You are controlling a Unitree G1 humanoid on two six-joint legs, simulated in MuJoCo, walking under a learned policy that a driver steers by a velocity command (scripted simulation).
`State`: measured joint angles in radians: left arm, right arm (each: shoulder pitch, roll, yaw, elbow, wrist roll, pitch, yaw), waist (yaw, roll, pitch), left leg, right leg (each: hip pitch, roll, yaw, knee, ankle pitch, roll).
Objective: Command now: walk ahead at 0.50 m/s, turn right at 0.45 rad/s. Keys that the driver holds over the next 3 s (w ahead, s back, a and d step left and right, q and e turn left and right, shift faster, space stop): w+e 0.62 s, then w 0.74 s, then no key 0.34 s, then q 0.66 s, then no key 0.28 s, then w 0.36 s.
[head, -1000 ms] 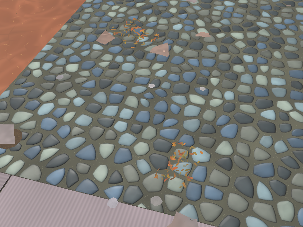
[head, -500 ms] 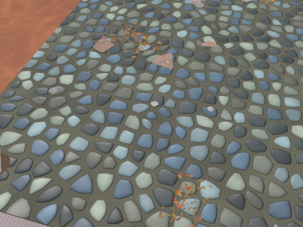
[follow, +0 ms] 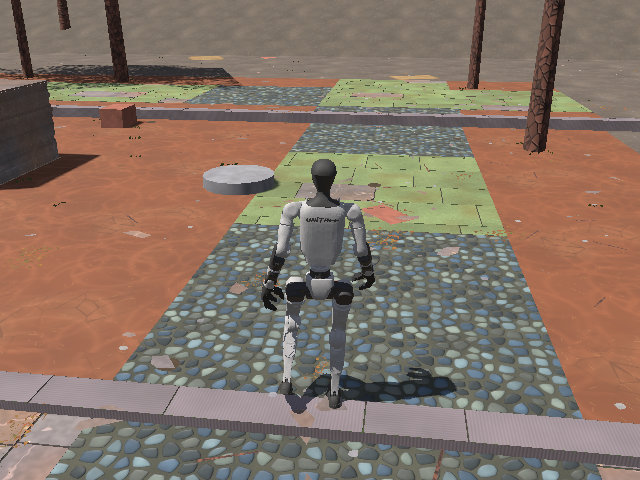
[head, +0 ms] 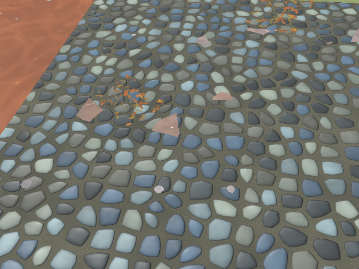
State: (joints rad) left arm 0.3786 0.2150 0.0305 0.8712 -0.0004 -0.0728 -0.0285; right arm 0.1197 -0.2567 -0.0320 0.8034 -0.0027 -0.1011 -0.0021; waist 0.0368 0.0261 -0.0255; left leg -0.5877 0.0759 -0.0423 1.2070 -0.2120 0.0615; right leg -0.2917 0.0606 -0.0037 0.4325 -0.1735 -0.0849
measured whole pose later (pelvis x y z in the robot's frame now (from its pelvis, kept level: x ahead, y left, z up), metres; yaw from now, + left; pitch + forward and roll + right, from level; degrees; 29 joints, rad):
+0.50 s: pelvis +0.26 +0.06 +0.00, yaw -17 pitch +2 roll +1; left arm 0.26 0.31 0.09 0.71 -0.03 -0.03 0.01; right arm 0.27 -0.25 -0.06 0.85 -0.01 -0.11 0.01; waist -0.04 -0.06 0.00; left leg -0.18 -0.02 0.10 0.34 -0.19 0.04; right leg -0.62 -0.08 0.07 1.15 -0.25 -0.01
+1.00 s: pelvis +0.49 -0.09 +0.00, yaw -28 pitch +1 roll -1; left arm 0.26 0.26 0.06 0.70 0.00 -0.06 -0.03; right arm 0.22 -0.30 -0.05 0.83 0.02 -0.09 0.01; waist 0.00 0.03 0.04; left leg -0.53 0.12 -0.02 1.14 -0.33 0.00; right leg -0.26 0.07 -0.04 0.40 -0.17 -0.08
